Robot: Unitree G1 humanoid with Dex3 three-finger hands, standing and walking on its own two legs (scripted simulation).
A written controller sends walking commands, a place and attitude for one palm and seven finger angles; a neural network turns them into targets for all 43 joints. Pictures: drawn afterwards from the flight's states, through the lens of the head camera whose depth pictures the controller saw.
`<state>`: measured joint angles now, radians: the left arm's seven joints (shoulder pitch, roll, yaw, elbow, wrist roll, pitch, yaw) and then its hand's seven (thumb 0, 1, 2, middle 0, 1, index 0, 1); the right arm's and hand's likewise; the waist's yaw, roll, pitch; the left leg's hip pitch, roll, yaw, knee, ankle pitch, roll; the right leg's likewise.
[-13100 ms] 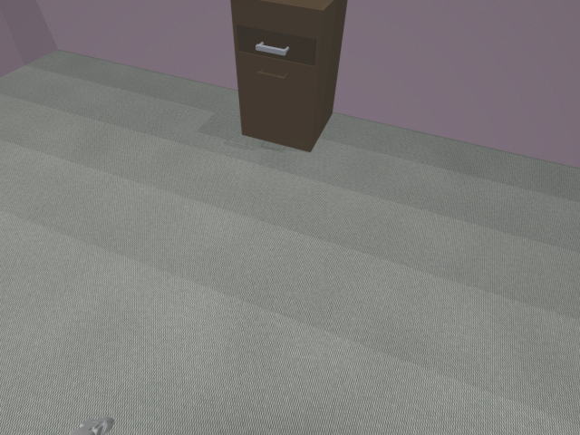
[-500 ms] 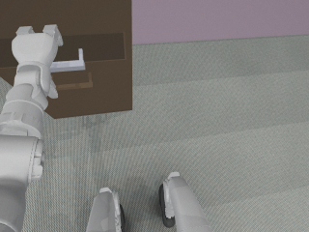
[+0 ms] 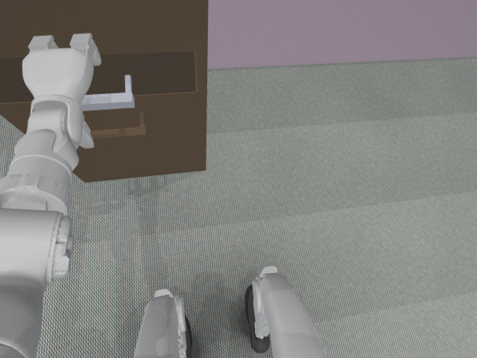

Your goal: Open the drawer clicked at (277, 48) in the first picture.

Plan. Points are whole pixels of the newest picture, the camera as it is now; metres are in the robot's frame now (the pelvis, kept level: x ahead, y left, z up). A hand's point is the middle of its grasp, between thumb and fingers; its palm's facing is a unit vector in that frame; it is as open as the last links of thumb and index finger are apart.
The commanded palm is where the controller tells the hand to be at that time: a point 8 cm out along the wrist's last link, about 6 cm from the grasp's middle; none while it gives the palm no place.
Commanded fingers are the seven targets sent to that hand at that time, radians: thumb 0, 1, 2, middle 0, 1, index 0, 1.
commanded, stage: lower the fingers behind the handle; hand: left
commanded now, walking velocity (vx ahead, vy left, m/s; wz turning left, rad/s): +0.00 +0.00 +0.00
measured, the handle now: (92, 92) +0.60 +0.20 -0.07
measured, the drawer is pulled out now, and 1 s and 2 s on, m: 0.00 0.00 0.00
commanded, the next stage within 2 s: close the thumb around the handle in 1.56 s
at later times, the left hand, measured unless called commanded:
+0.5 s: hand (82, 108) +0.56 +0.21 -0.06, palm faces -0.03 -0.02 -1.00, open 13.8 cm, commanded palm +0.55 +0.18 -0.01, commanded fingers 0.00 -0.50 0.30 -0.30 -1.20 -0.30 -1.20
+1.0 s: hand (93, 120) +0.55 +0.21 -0.09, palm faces -0.04 -0.01 -1.00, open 13.8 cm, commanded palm +0.55 +0.18 -0.04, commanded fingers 0.00 -0.50 0.30 -0.30 -1.20 -0.30 -1.20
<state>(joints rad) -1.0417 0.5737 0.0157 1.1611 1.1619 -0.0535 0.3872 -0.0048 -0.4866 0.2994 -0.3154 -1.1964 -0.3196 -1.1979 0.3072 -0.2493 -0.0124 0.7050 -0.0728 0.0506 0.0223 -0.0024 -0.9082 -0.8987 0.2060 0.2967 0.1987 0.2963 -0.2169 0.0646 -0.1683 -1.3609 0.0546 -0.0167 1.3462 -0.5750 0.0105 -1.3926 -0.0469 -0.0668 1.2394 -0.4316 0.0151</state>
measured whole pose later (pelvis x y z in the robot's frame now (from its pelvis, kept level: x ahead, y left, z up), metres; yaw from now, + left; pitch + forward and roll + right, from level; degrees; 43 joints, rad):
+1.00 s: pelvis -0.01 +0.00 -0.06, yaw -1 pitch +38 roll -4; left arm -1.06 0.60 0.04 1.16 1.19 -0.05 0.42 0.00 -0.49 0.30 -0.31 -1.20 -0.32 -1.20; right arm 0.28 -0.25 0.00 0.70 -0.08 0.05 0.04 0.00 -0.91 -0.90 0.21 0.30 0.20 0.30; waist -0.22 0.07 -0.17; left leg -1.59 0.06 -0.03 1.57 -0.64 0.01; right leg -1.63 -0.05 -0.06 1.46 -0.48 0.01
